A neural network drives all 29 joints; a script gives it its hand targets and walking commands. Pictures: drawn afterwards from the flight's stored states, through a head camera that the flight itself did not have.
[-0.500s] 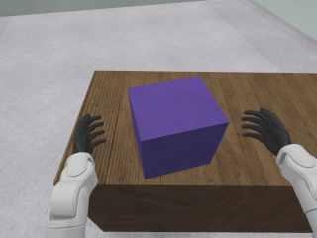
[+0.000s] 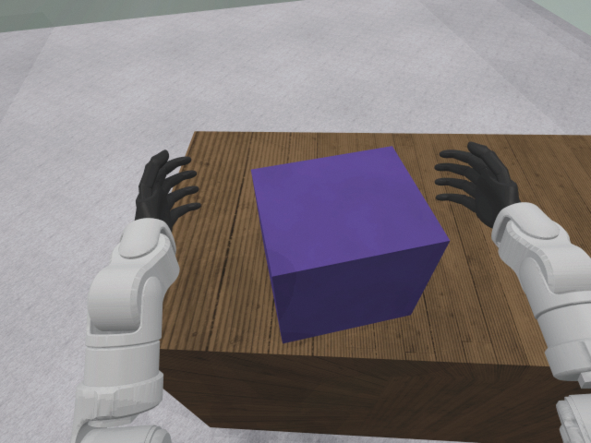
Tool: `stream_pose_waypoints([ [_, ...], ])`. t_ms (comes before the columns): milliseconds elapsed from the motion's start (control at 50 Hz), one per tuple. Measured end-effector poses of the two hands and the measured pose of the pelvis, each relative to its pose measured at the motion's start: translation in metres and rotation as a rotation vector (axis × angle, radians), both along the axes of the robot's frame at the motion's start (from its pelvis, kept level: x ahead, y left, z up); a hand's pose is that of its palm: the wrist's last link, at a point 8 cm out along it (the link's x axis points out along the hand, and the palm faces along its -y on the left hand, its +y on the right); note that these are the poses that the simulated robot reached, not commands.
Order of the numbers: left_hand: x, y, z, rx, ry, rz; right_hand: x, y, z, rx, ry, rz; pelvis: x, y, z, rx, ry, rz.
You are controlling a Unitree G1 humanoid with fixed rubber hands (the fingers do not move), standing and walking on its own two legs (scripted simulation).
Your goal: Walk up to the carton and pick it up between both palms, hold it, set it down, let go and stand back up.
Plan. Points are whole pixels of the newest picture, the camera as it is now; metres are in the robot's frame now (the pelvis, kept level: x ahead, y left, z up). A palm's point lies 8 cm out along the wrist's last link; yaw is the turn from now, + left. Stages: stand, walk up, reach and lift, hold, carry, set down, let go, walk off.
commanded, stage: reach and lift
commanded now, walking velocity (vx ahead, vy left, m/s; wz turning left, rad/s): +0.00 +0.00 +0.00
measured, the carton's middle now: (336, 247) +0.38 -0.01 +0.03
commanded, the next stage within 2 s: none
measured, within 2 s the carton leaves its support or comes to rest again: neither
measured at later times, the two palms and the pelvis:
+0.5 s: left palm (144, 198) +0.34 +0.23 +0.16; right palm (456, 160) +0.44 -0.15 +0.16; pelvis -0.02 -0.01 +0.00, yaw +0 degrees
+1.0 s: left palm (185, 245) +0.34 +0.21 +0.07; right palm (458, 207) +0.44 -0.18 +0.07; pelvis -0.01 -0.01 +0.00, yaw -1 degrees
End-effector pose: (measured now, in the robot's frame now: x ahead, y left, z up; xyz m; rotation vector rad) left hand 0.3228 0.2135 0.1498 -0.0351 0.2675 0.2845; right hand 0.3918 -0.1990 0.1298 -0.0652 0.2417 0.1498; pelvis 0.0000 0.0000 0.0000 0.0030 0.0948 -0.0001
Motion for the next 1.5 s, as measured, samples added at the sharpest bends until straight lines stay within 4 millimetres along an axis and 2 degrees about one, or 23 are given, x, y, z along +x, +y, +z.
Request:
stream_pose_waypoints([
  [140,0.009,-0.002,0.011,0.018,-0.013,0.006,0.019,-0.022,0.053,-0.048,-0.071,-0.062,0.011,0.001,0.000,-0.013,-0.024,-0.013],
  [200,0.007,0.000,0.012,0.027,0.010,0.041,0.025,-0.027,0.065,-0.035,-0.072,-0.058,0.012,0.001,0.000,-0.015,-0.035,-0.020],
  [240,0.007,0.002,0.011,0.036,0.030,0.062,0.030,-0.025,0.066,-0.019,-0.060,-0.040,0.010,0.000,0.000,-0.014,-0.040,-0.023],
  [320,0.007,0.007,0.007,0.032,0.066,0.087,0.038,-0.011,0.053,-0.001,-0.012,0.012,0.001,-0.003,0.000,-0.008,-0.029,-0.027],
  [400,0.012,0.012,0.005,0.010,0.072,0.091,0.044,0.016,0.035,0.008,0.028,0.076,-0.010,-0.007,-0.001,-0.002,0.007,-0.025],
  [460,0.015,0.014,0.010,0.006,0.047,0.087,0.047,0.036,0.027,0.029,0.030,0.108,-0.016,-0.008,-0.001,0.000,0.035,-0.012],
  [520,0.018,0.017,0.016,0.007,0.023,0.083,0.048,0.048,0.025,0.047,0.026,0.105,-0.018,-0.008,-0.002,0.000,0.052,0.004],
  [580,0.022,0.018,0.016,0.009,0.032,0.077,0.052,0.046,0.027,0.035,0.028,0.059,-0.018,-0.007,-0.002,-0.001,0.058,0.023],
  [660,0.027,0.015,0.002,0.009,0.068,0.068,0.055,0.028,0.029,0.000,0.042,-0.014,-0.014,-0.005,-0.002,-0.002,0.052,0.030],
  [740,0.027,0.002,-0.028,0.001,0.118,0.047,0.054,0.008,0.019,-0.030,0.066,-0.055,-0.007,-0.003,-0.002,-0.006,0.036,0.021],
  [820,0.022,-0.012,-0.062,-0.019,0.157,0.026,0.049,-0.001,-0.002,-0.039,0.075,-0.050,-0.002,-0.002,-0.002,-0.009,0.020,0.003],
  [900,0.017,-0.018,-0.079,-0.012,0.143,0.041,0.045,0.000,-0.030,-0.023,0.073,-0.016,-0.002,-0.003,-0.003,-0.009,0.022,-0.013],
  [980,0.017,-0.010,-0.081,0.017,0.091,0.081,0.044,0.013,-0.055,-0.014,0.063,0.028,-0.005,-0.006,-0.004,-0.005,0.057,-0.021],
  [1040,0.019,-0.002,-0.077,0.027,0.043,0.108,0.043,0.031,-0.065,0.000,0.036,0.069,-0.007,-0.009,-0.005,-0.002,0.096,-0.021],
  [1100,0.018,0.005,-0.075,0.032,0.017,0.116,0.043,0.049,-0.066,0.018,0.009,0.096,-0.009,-0.010,-0.005,0.000,0.118,-0.010],
  [1160,0.016,0.008,-0.074,0.031,0.014,0.110,0.045,0.058,-0.058,0.017,-0.012,0.098,-0.011,-0.010,-0.005,0.001,0.126,0.002],
  [1280,0.012,0.006,-0.074,0.030,0.019,0.099,0.052,0.051,-0.035,-0.020,-0.017,0.044,-0.014,-0.008,-0.005,-0.001,0.109,0.015],
  [1380,0.020,-0.014,-0.076,0.009,0.007,0.065,0.055,0.046,-0.021,-0.039,0.011,0.010,-0.014,-0.009,-0.005,-0.003,0.092,0.017],
  [1480,0.034,-0.046,-0.079,-0.017,0.007,0.018,0.056,0.055,-0.025,-0.030,0.055,0.026,-0.011,-0.011,-0.006,-0.006,0.097,0.012],
  [1500,0.036,-0.048,-0.079,-0.013,0.007,0.034,0.057,0.055,-0.025,-0.026,0.054,0.026,-0.010,-0.011,-0.005,-0.007,0.098,0.009],
])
